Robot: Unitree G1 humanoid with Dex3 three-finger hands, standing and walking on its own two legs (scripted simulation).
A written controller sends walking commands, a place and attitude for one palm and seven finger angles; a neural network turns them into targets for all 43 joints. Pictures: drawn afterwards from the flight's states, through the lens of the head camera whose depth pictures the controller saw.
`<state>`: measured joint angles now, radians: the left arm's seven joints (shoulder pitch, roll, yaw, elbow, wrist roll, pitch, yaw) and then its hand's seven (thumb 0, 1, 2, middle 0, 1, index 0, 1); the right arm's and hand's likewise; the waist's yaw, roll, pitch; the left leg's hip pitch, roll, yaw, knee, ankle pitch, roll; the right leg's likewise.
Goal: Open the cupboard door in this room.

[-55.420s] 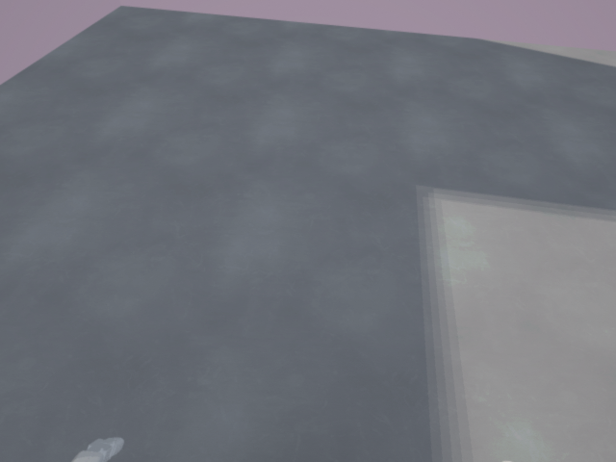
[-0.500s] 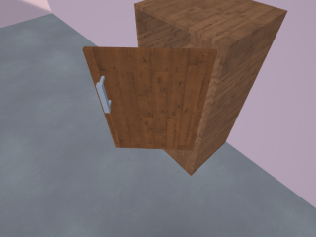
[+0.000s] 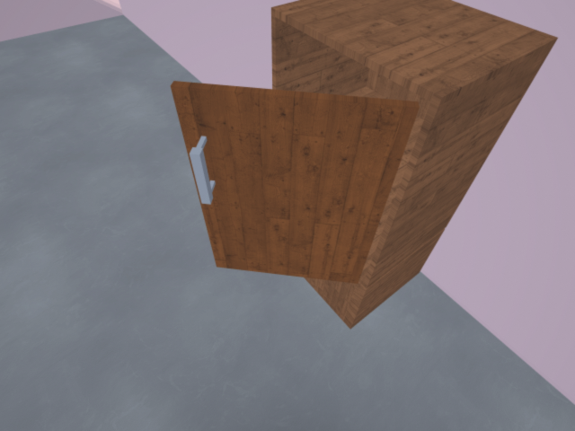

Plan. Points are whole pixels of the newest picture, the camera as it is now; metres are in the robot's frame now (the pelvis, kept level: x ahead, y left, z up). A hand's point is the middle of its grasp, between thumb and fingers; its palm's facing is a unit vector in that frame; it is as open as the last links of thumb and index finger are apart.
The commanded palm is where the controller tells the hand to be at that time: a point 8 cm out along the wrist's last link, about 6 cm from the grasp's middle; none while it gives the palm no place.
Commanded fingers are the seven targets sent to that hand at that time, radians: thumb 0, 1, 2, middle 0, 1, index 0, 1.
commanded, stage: come to a stop and stand still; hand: left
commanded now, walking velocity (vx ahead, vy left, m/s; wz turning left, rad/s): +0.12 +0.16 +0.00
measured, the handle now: (204, 171) +0.58 +0.23 -0.01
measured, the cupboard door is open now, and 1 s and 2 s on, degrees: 45 45 45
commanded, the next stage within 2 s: look again from close up in 1.02 s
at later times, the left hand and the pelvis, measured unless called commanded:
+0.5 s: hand out of the picture +0.09 +0.19 -0.17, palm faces -0.01 -0.97 -0.24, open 7.2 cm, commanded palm none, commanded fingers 0.00 0.90 0.90 -0.20 -0.30 -0.20 -0.30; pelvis +0.04 +0.01 +0.00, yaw -2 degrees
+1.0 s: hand out of the picture +0.04 +0.18 -0.17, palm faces +0.02 -0.98 -0.21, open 7.3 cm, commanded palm none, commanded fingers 0.00 0.90 0.90 -0.20 -0.30 -0.20 -0.30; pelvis +0.01 +0.00 +0.00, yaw -1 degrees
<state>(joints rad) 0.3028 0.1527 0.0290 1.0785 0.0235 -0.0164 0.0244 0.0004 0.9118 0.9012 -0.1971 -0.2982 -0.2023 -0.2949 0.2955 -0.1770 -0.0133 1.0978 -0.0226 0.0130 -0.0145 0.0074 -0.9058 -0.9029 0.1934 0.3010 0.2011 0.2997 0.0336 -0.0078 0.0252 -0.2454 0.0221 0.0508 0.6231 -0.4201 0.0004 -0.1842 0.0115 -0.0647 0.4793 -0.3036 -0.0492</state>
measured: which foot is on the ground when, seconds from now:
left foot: down 0.00-1.00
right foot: down 0.00-0.08, up 0.10-0.32, down 0.34-1.00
